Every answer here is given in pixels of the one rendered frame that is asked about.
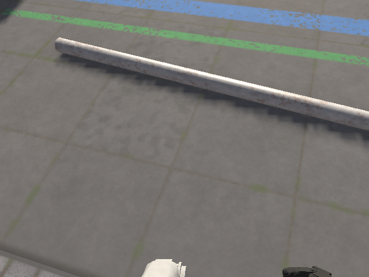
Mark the robot left thigh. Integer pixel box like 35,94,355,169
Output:
142,259,187,277

